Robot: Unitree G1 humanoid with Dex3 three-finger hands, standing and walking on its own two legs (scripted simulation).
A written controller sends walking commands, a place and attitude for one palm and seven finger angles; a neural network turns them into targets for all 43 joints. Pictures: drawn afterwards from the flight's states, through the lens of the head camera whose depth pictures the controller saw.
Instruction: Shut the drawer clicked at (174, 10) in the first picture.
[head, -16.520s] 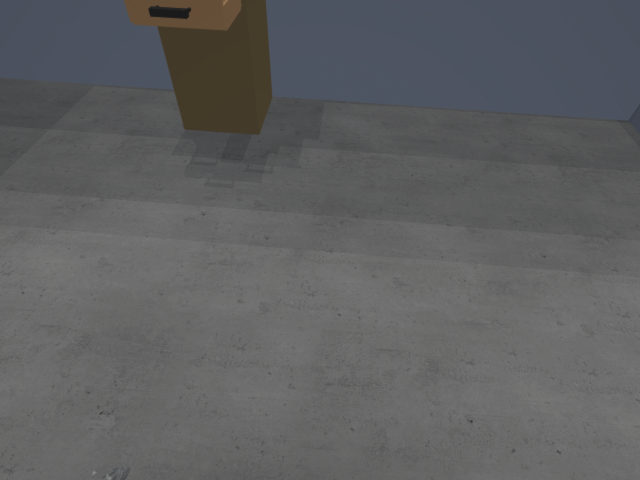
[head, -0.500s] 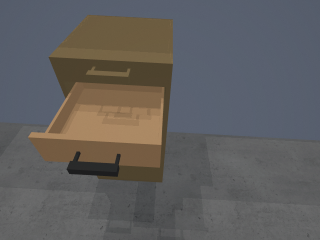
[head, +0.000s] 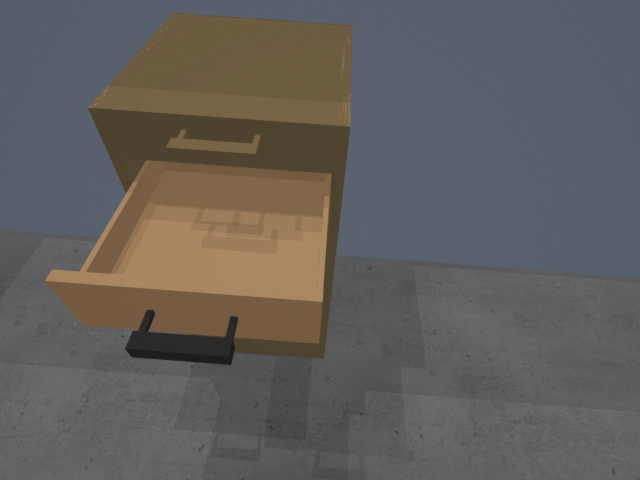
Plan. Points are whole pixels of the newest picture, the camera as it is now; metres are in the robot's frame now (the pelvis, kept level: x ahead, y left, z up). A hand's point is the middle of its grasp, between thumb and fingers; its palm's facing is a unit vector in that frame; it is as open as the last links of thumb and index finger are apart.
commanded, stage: come to a stop and stand still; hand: left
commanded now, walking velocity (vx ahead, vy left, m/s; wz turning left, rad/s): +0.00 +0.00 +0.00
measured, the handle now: (186, 333) +0.32 +0.22 -0.05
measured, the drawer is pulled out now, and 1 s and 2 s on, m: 0.28 0.28 0.23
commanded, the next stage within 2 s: look again from close up in 0.74 s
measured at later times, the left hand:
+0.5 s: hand out of the picture +0.02 +0.19 -0.18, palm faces +0.01 -0.99 -0.17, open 7.4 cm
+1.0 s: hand out of the picture +0.02 +0.19 -0.18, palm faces +0.01 -0.99 -0.17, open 7.4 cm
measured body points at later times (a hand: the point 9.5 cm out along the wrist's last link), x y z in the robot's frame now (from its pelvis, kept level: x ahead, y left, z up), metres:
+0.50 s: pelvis +0.03 +0.02 +0.00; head +0.04 +0.03 +0.45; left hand +0.02 +0.24 -0.16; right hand +0.03 -0.20 -0.15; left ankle +0.04 +0.11 -0.74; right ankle -0.01 -0.10 -0.74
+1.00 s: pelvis +0.04 +0.03 +0.00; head +0.04 +0.03 +0.45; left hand +0.02 +0.24 -0.16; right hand +0.02 -0.19 -0.16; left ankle +0.04 +0.11 -0.74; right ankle -0.01 -0.10 -0.74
